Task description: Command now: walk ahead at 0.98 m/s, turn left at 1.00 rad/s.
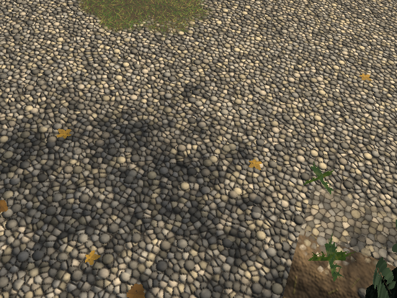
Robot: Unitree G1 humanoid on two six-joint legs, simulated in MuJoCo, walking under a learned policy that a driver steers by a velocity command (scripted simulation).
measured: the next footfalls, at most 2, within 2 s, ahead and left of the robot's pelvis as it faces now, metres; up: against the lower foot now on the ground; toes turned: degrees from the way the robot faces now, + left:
left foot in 0.10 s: +0.26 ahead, +0.10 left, +0.00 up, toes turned +6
right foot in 0.64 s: +0.75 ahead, +0.21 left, +0.00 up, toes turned +38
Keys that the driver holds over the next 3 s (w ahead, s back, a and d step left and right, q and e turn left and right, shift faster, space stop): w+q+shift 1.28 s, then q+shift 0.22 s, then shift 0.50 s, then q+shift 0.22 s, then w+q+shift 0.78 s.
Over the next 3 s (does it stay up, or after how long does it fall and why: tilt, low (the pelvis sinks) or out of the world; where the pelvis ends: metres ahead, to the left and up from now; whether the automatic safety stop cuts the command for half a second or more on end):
stays up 0.64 1.31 0.00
